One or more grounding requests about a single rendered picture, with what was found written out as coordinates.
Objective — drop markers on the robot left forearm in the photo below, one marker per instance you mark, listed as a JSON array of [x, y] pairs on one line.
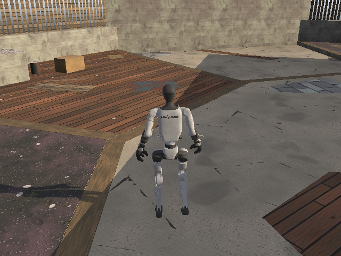
[[143, 142]]

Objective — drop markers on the robot left hand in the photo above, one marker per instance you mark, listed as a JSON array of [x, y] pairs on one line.
[[141, 153]]

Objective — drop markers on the robot left upper arm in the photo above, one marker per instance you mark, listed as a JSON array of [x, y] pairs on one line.
[[150, 121]]

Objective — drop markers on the robot right upper arm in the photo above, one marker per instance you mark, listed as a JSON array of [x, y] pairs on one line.
[[189, 120]]

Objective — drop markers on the robot right hand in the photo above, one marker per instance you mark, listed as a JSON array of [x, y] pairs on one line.
[[198, 150]]

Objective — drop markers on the right robot thigh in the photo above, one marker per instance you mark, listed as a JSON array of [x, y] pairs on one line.
[[182, 156]]

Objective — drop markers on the robot right forearm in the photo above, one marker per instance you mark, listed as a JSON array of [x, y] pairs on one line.
[[196, 139]]

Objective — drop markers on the robot right shin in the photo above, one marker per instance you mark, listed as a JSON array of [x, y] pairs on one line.
[[184, 190]]

